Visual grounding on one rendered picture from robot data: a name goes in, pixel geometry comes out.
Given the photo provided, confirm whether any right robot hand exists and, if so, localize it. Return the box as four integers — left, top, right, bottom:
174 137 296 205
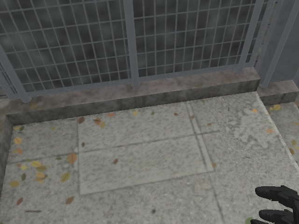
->
250 185 299 224

